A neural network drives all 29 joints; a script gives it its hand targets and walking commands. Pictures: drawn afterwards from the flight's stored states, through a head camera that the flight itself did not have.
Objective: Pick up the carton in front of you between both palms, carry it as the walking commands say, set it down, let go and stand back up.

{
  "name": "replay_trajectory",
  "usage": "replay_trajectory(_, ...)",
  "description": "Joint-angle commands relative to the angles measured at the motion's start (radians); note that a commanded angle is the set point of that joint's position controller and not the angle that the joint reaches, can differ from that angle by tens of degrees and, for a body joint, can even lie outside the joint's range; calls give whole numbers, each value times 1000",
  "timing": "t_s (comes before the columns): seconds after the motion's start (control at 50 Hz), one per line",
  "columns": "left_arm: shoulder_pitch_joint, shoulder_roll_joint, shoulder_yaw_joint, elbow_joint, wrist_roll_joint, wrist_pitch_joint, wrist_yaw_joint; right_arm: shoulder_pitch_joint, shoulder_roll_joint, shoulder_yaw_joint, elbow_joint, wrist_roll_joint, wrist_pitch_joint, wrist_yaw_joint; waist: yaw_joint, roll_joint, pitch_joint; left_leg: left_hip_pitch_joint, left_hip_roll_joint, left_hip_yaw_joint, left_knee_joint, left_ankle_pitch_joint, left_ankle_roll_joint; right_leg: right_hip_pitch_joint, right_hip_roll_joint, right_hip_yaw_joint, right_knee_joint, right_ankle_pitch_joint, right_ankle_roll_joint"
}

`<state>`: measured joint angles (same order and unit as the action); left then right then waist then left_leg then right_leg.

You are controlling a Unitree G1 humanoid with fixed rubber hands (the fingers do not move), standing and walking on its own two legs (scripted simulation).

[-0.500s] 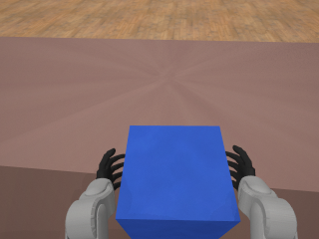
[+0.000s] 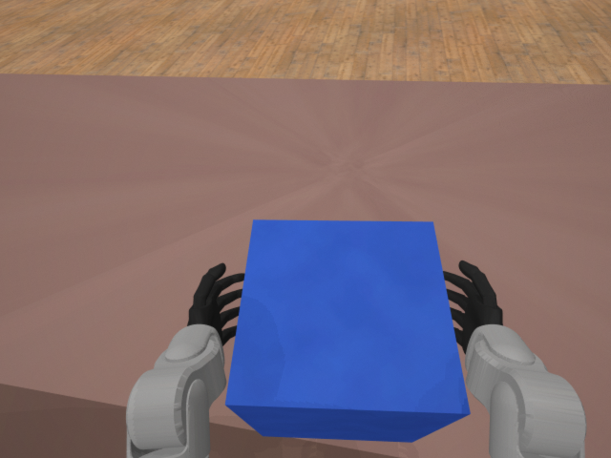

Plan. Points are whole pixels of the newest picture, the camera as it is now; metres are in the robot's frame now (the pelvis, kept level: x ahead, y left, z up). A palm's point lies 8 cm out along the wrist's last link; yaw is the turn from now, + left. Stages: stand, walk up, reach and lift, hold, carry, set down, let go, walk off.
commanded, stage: carry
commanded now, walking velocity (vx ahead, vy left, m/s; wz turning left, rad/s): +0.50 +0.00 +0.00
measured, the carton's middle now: (339, 340) +0.26 +0.00 +0.02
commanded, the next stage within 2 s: none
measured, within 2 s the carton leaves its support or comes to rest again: neither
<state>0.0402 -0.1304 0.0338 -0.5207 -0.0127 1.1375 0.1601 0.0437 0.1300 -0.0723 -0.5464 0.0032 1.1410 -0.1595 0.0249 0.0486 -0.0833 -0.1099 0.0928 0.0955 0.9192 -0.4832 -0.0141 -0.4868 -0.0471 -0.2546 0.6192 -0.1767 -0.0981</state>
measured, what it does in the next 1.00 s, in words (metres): goes down: left foot, then right foot 0.04 m lower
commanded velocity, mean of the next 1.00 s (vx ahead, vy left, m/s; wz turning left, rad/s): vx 0.50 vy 0.00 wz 0.00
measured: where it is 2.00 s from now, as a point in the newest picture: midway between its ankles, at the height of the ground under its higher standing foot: (332, 226)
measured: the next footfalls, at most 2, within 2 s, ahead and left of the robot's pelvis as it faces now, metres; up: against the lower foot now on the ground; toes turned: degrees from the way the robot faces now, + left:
left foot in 0.44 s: +0.46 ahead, +0.09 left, -0.02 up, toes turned +3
right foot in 0.90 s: +0.78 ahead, -0.04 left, -0.05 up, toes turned -4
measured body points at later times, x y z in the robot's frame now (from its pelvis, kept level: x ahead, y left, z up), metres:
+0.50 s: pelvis +0.33 +0.02 -0.01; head +0.36 +0.04 +0.43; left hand +0.69 +0.16 +0.07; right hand +0.67 -0.16 +0.08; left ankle +0.43 +0.08 -0.73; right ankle +0.12 -0.08 -0.66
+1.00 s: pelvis +0.69 +0.00 -0.05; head +0.72 +0.00 +0.40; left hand +1.03 +0.16 +0.05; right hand +1.04 -0.15 +0.04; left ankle +0.52 +0.10 -0.65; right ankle +0.75 -0.04 -0.77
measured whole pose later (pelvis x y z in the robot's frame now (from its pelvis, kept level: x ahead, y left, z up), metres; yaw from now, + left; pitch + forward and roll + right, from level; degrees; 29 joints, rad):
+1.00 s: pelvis +0.69 +0.00 -0.05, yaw -1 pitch +4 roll +0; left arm -0.43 -0.14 0.24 -0.07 0.05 0.97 0.20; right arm -0.43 0.11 -0.25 -0.06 -0.02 0.96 -0.20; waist 0.04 0.00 -0.01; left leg -0.37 -0.06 0.02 1.30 -0.50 0.07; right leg -0.46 0.06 -0.14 0.62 -0.11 -0.13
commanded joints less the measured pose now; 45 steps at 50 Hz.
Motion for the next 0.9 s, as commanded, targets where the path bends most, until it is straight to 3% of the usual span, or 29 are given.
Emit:
replay_trajectory(0.0, -353, -583, -510, -135, -184, -22, -4, -375, 569, 563, -114, 171, -12, -5, 22, -211, -284, -588, -39, -99, 502, 37, 54, 681, -335, 606, -316, 133, -139)
replay_trajectory(0.02, -414, -608, -515, -120, -185, -33, -9, -408, 600, 550, -78, 162, -21, -4, 10, -110, -261, -568, -3, -109, 445, 99, 69, 591, -311, 519, -308, 176, -103)
replay_trajectory(0.04, -476, -620, -519, -104, -188, -44, -12, -431, 615, 538, -42, 146, -32, -3, -1, -90, -251, -532, 21, -118, 373, 153, 75, 517, -289, 449, -329, 128, -69)
replay_trajectory(0.08, -558, -624, -516, -49, -189, -65, -15, -486, 630, 513, 28, 116, -53, -8, -3, -126, -240, -496, 13, -84, 294, 211, 78, 441, -254, 358, -370, 9, -49)
replay_trajectory(0.16, -693, -584, -458, 98, -153, -103, 2, -636, 599, 454, 166, 79, -94, -34, 4, -159, -170, -578, 20, -45, 88, 302, 53, 415, -236, 274, -423, -40, -87)
replay_trajectory(0.24, -781, -575, -399, 257, -101, -130, 31, -771, 589, 418, 306, 74, -122, -44, 28, -146, -127, -579, -10, 14, -168, 406, 51, 473, -193, 196, -389, 148, -79)
replay_trajectory(0.34, -928, -624, -347, 410, -59, -160, 48, -928, 635, 371, 452, 72, -149, -40, 28, -182, -111, -470, -51, 48, -346, 508, 89, 538, -170, 142, -300, 328, -35)
replay_trajectory(0.38, -995, -662, -348, 436, -61, -171, 48, -987, 657, 352, 486, 78, -162, -36, -10, -193, -165, -334, -90, 70, -380, 468, 104, 572, -162, 109, -165, 536, -6)
replay_trajectory(0.4, -1024, -678, -349, 443, -64, -174, 48, -995, 668, 342, 508, 81, -169, -35, -54, -163, -223, -185, -127, 104, -423, 446, 101, 559, -131, 62, -1, 591, 21)
replay_trajectory(0.42, -1045, -686, -351, 448, -62, -178, 51, -987, 672, 330, 528, 78, -175, -35, -99, -83, -303, 12, -111, 77, -430, 383, 89, 473, -88, 46, 231, 472, 41)
replay_trajectory(0.44, -1054, -698, -344, 453, -64, -180, 56, -968, 663, 317, 538, 72, -178, -36, -92, 79, -371, 172, 80, -207, -411, 359, 104, 278, -35, 75, 461, 196, 58)
replay_trajectory(0.46, -1040, -724, -329, 456, -61, -180, 55, -1001, 664, 318, 532, 78, -183, -41, -82, 332, -415, 353, 253, -657, -546, 359, 232, -43, 134, 155, 685, -312, 80)
replay_trajectory(0.48, -1083, -733, -330, 455, -69, -185, 58, -1016, 694, 334, 531, 96, -186, -39, -86, 273, -409, 380, 260, -653, -548, 432, 270, -136, 105, 260, 786, -342, 50)
replay_trajectory(0.5, -1101, -761, -335, 442, -75, -189, 56, -1045, 732, 361, 497, 120, -195, -29, -97, 178, -381, 357, 240, -560, -501, 577, 272, -193, 70, 272, 805, -333, 33)
replay_trajectory(0.52, -1112, -791, -342, 430, -84, -195, 52, -1073, 767, 387, 461, 146, -204, -16, -94, 58, -361, 313, 210, -472, -475, 702, 241, -205, 36, 279, 744, -288, 31)
replay_trajectory(0.58, -1076, -821, -360, 381, -90, -219, 38, -1093, 827, 457, 364, 182, -229, 5, -82, 49, -393, 290, 173, -345, -473, 817, 211, -190, 2, 270, 566, -197, 41)
replay_trajectory(0.64, -987, -794, -384, 336, -82, -236, 35, -1025, 801, 495, 301, 197, -245, 10, -96, 44, -406, 346, 157, -267, -429, 988, 228, -250, 9, 242, 432, -165, 45)
replay_trajectory(0.68, -946, -766, -398, 297, -84, -241, 35, -981, 767, 511, 266, 199, -247, 10, -105, 58, -393, 349, 117, -211, -422, 1054, 224, -258, 31, 204, 303, -53, 44)
replay_trajectory(0.76, -919, -681, -407, 246, -87, -234, 34, -924, 697, 514, 260, 189, -235, 4, -126, 57, -317, 278, 8, -91, -399, 995, 190, -124, 99, 108, -51, 213, 40)
replay_trajectory(0.8, -902, -637, -394, 254, -76, -221, 35, -898, 664, 495, 294, 166, -224, -7, -115, 67, -283, 207, 8, -76, -368, 917, 175, 20, 108, 96, -171, 354, 24)
replay_trajectory(0.84, -877, -594, -364, 292, -59, -205, 39, -895, 644, 477, 330, 141, -206, -20, -46, 54, -302, 146, 12, -38, -220, 933, 142, 223, 107, 95, -218, 419, 5)
replay_trajectory(0.86, -864, -580, -344, 311, -48, -197, 41, -903, 635, 465, 346, 129, -197, -26, 8, 18, -326, 92, -5, 2, -74, 865, 119, 351, 80, 99, -230, 433, 2)
replay_trajectory(0.88, -848, -562, -319, 333, -38, -188, 42, -926, 619, 447, 359, 120, -188, -35, 37, -68, -354, -70, -40, 10, 107, 584, 104, 513, -34, 220, -140, 602, 12)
